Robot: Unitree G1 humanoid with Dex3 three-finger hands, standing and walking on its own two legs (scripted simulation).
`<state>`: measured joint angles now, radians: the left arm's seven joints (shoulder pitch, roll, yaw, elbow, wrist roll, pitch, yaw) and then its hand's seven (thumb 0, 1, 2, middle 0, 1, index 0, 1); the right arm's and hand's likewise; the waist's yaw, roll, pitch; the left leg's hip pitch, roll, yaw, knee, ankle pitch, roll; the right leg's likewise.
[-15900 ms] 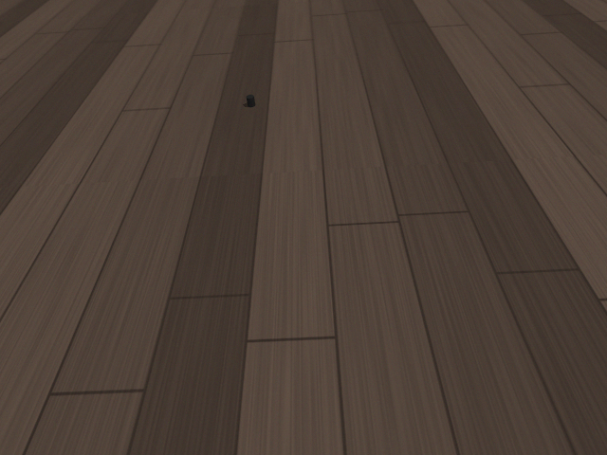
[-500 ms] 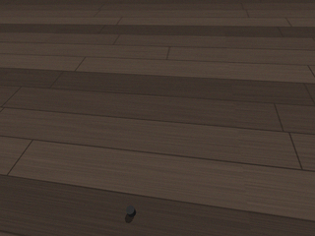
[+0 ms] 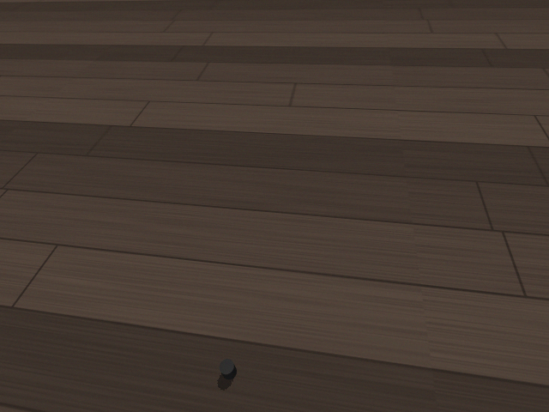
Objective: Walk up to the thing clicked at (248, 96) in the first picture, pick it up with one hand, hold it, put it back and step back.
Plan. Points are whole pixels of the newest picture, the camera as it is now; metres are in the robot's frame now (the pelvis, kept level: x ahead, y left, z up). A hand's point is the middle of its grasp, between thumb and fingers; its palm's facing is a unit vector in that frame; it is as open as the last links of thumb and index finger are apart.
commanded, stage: stand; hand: left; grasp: from above
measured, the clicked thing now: (228, 369) +0.41 +0.26 -0.75
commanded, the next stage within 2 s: rise first in 0.46 s
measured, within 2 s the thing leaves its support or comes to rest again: neither
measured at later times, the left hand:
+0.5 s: hand out of the picture +0.07 +0.26 -0.15, palm faces -0.03 -0.94 -0.35, open 7.4 cm
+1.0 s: hand out of the picture +0.14 +0.26 -0.19, palm faces -0.10 -0.90 -0.41, open 12.2 cm
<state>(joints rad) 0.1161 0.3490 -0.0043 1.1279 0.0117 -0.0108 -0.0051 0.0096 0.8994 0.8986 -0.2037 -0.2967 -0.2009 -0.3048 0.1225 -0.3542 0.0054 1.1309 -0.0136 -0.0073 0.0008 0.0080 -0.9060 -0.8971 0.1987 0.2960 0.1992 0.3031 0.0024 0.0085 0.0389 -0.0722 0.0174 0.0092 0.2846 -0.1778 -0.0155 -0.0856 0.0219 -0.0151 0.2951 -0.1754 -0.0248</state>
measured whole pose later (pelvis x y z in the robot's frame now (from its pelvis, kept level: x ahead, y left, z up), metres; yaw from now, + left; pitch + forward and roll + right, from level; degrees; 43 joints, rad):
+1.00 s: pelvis -0.01 +0.02 -0.04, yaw +0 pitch +11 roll +0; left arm 0.03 0.31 0.12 0.89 0.19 0.10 0.01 0.01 -0.16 0.85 -0.20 -0.90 -0.21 -0.90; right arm 0.25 -0.25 -0.03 0.68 0.02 -0.06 -0.02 0.01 -0.92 -0.90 0.20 0.30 0.20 0.30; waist -0.02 0.01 -0.06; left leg -0.59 0.00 0.01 0.80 -0.39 0.01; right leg -0.59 0.00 -0.02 0.78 -0.38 -0.01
